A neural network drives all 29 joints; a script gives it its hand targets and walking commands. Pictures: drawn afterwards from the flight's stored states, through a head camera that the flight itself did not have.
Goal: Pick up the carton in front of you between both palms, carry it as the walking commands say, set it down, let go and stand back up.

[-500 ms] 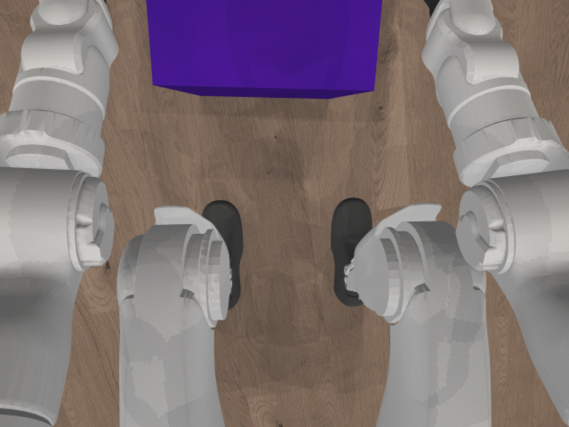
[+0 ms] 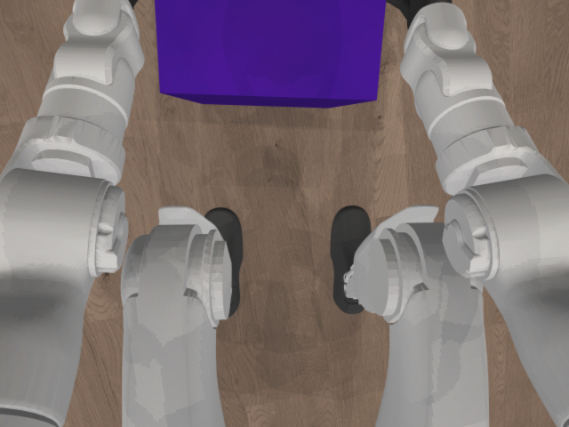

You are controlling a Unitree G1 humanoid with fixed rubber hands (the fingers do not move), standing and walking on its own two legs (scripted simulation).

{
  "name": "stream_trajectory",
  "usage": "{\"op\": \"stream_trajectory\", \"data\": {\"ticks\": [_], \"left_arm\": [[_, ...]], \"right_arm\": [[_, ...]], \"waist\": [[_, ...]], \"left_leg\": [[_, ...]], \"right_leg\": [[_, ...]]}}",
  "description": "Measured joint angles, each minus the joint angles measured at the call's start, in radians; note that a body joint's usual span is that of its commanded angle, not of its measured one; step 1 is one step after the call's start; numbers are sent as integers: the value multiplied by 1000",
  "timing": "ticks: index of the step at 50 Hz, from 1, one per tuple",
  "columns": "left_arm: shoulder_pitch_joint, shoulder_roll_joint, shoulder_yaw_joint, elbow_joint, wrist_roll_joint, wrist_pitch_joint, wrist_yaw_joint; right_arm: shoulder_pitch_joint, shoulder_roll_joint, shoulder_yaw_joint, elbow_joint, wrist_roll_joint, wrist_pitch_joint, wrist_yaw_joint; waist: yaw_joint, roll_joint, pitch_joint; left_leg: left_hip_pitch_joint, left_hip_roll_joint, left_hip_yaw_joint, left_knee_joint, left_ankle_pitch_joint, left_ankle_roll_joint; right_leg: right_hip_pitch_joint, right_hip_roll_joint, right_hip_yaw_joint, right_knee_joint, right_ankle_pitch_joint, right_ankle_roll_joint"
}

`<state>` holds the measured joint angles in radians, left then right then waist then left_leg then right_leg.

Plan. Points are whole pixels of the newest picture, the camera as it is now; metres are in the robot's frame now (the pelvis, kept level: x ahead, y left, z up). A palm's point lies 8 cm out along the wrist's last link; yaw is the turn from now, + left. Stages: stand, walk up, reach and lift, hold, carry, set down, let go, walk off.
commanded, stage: reach and lift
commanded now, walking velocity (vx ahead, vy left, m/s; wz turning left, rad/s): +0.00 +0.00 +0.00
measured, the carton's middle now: (269, 18) +0.53 +0.04 -0.25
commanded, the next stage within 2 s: none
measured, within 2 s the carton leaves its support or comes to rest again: leaves its support in 0.34 s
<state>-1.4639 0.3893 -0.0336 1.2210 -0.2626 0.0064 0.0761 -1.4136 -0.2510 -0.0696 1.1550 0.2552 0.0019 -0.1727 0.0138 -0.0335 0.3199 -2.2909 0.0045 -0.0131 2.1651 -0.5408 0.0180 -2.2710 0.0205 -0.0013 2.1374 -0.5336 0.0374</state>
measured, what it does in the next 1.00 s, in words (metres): rises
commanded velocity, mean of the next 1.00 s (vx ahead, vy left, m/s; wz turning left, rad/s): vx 0.00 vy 0.00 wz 0.00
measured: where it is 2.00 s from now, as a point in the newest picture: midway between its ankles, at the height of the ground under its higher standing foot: (288, 279)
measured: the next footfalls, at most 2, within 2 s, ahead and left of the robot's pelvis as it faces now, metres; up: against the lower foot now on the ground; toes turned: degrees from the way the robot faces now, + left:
none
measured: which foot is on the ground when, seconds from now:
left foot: down 0.00-1.00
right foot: down 0.00-1.00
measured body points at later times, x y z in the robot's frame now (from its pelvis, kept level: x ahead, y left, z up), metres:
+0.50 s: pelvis +0.00 -0.01 -0.01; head +0.33 +0.04 +0.29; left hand +0.54 +0.20 -0.14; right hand +0.55 -0.11 -0.13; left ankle +0.12 +0.11 -0.34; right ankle +0.12 -0.13 -0.34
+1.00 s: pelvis +0.01 -0.02 +0.12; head +0.25 +0.02 +0.50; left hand +0.48 +0.20 +0.06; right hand +0.51 -0.10 +0.06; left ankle +0.11 +0.11 -0.34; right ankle +0.12 -0.13 -0.34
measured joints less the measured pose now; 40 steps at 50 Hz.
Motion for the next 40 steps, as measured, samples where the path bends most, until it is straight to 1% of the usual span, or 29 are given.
{"op": "stream_trajectory", "data": {"ticks": [1, 2, 4, 7, 8, 9, 11, 13, 15, 18, 20, 22, 23, 25, 26, 29, 32, 36, 40], "left_arm": [[-9, -10, -5, 3, 1, -2, 2], [-18, -19, 2, 6, 6, -7, 17], [-31, -20, 2, 12, 9, -13, 38], [-57, -21, -12, 43, 6, -17, 44], [-69, -22, -9, 58, 12, -14, 45], [-78, -24, -6, 68, 21, -8, 32], [-93, -26, 14, 77, 46, 12, 27], [-97, -24, 30, 65, 63, 42, 21], [-89, -27, 36, 39, 73, 72, 24], [-45, -33, 37, -28, 72, 108, 38], [3, -39, 40, -88, 66, 129, 50], [62, -54, 55, -155, 71, 152, 56], [93, -65, 69, -188, 81, 164, 57], [147, -92, 109, -249, 115, 197, 52], [173, -109, 135, -276, 137, 215, 48], [242, -165, 216, -332, 207, 256, 32], [292, -206, 291, -356, 274, 285, 9], [320, -248, 383, -352, 369, 311, -22], [336, -284, 442, -363, 445, 322, -42]], "right_arm": [[-11, 7, 5, 2, 1, -2, -1], [-22, 15, 6, 5, -2, -3, -3], [-37, 23, -4, 9, -9, -7, -29], [-46, 30, -25, 21, -14, -16, -44], [-49, 34, -40, 24, -23, -14, -46], [-52, 36, -59, 25, -35, -8, -46], [-58, 43, -95, 22, -66, 12, -27], [-63, 46, -121, 14, -89, 38, -21], [-62, 45, -131, 0, -98, 63, -20], [-47, 44, -127, -39, -84, 100, -22], [-17, 50, -123, -82, -74, 123, -26], [41, 66, -132, -145, -73, 143, -30], [78, 78, -143, -181, -79, 151, -30], [154, 106, -172, -254, -102, 173, -28], [190, 121, -187, -288, -116, 185, -26], [271, 166, -251, -353, -180, 221, -7], [311, 218, -328, -381, -271, 255, 18], [328, 267, -421, -384, -388, 289, 49], [346, 285, -457, -407, -438, 314, 71]], "waist": [[1, -1, 6], [2, -2, 12], [2, -4, 24], [5, -7, 31], [6, -8, 32], [7, -8, 32], [7, -10, 34], [5, -13, 36], [6, -18, 38], [5, -23, 27], [0, -27, 4], [-6, -29, -36], [-8, -28, -60], [-6, -25, -113], [-4, -24, -143], [8, -18, -235], [13, -9, -317], [5, 5, -390], [-1, 10, -430]], "left_leg": [[1, 1, -1, -2, 1, 0], [3, 2, -1, -3, 3, -1], [7, 2, -2, -6, 5, -2], [10, 2, -4, -8, 8, -3], [9, 2, -5, -7, 9, -3], [7, 2, -5, -4, 10, -3], [3, 0, -5, 6, 12, -4], [-1, -1, -5, 19, 12, -4], [-1, 0, -4, 32, 10, -4], [-3, 1, -1, 49, 4, -4], [-4, -3, -2, 55, 1, -6], [-2, -14, -4, 54, -2, -11], [1, -21, -6, 51, -4, -14], [10, -33, -14, 35, -6, -21], [15, -38, -16, 22, -5, -24], [41, -49, -20, -28, -1, -31], [73, -57, -25, -94, 11, -36], [123, -67, -34, -189, 36, -39], [171, -72, -42, -275, 59, -44]], "right_leg": [[1, 1, -1, -2, 2, 0], [2, 2, -1, -4, 4, -1], [5, 3, -2, -7, 7, -2], [7, 3, -4, -9, 12, -5], [7, 4, -4, -8, 13, -5], [5, 4, -4, -5, 14, -5], [1, 6, -3, 6, 14, -4], [-3, 10, -1, 20, 13, -2], [-5, 15, 2, 34, 12, 0], [-8, 22, 8, 52, 7, 5], [-8, 30, 13, 60, -2, 13], [2, 38, 19, 59, 24, 15], [8, 45, 23, 61, 2, 18], [21, 63, 30, 52, -38, 26], [31, 68, 34, 36, -14, 30], [58, 65, 38, -3, -40, 34], [90, 54, 36, -64, -38, 29], [142, 52, 34, -155, -19, 20], [189, 66, 37, -239, 2, 18]]}}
